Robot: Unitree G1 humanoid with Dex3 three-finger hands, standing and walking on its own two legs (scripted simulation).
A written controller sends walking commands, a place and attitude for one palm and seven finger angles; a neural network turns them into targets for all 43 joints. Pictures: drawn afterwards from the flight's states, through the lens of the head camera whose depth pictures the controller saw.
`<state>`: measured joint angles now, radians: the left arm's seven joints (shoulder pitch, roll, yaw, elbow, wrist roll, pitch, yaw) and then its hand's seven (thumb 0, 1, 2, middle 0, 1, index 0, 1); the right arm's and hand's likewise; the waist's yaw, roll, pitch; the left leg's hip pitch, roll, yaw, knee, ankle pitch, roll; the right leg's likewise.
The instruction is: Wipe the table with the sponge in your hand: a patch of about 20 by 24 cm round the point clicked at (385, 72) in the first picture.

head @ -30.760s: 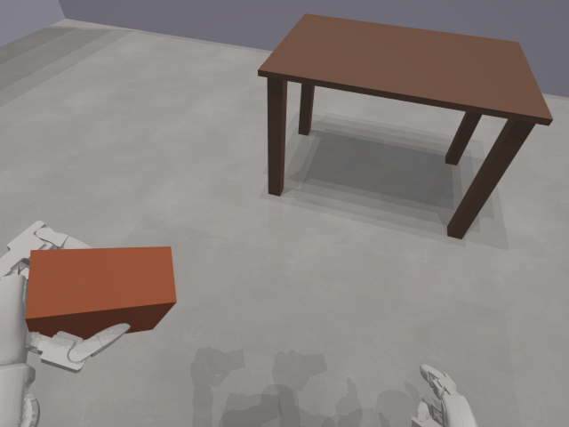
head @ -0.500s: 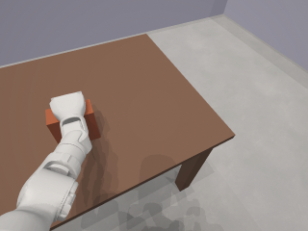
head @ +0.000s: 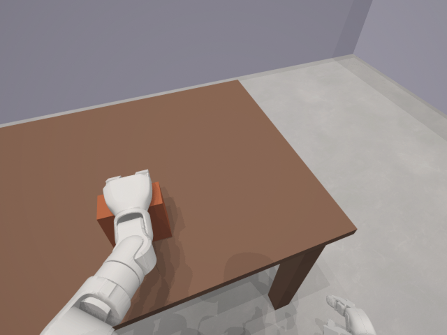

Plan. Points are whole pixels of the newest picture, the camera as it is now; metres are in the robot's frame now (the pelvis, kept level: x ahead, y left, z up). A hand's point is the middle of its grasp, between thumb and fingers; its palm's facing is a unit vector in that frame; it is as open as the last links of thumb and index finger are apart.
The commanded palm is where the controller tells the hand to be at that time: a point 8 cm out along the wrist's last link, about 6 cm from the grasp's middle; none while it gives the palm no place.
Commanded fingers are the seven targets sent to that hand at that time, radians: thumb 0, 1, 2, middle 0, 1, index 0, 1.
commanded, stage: wipe back along the third lane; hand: left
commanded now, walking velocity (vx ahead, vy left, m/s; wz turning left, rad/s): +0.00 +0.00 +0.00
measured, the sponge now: (139, 222) +0.35 +0.22 -0.04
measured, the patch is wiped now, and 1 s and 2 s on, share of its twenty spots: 0.95 0.95 0.95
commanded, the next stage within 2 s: slide back across to the middle lane in 1.66 s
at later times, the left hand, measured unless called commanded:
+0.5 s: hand (142, 237) +0.29 +0.19 +0.00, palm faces -0.04 -0.02 -1.00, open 10.4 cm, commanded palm +0.24 +0.16 +0.03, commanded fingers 0.00 0.10 1.30 -1.20 -1.60 -1.20 -1.60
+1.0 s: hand (149, 250) +0.27 +0.17 +0.00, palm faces -0.06 -0.03 -1.00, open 10.4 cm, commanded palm +0.22 +0.15 +0.02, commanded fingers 0.00 0.10 1.30 -1.20 -1.60 -1.20 -1.60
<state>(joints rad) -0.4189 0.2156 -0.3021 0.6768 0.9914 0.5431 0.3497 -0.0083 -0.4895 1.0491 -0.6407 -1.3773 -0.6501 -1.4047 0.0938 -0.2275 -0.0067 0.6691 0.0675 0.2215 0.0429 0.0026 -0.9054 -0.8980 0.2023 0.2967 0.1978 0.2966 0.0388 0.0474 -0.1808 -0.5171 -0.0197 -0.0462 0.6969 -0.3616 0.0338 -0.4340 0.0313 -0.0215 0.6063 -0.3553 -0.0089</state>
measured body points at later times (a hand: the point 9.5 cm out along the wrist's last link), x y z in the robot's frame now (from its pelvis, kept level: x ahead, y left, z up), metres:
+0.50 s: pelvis -0.03 -0.02 +0.00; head -0.04 -0.04 +0.45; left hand +0.29 +0.19 +0.06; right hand +0.16 -0.25 -0.10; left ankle -0.02 +0.09 -0.72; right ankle -0.04 -0.12 -0.72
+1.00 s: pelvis -0.04 -0.04 +0.00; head -0.05 -0.07 +0.45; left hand +0.27 +0.17 +0.05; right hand +0.17 -0.26 -0.10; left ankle -0.02 +0.09 -0.72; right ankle -0.04 -0.12 -0.72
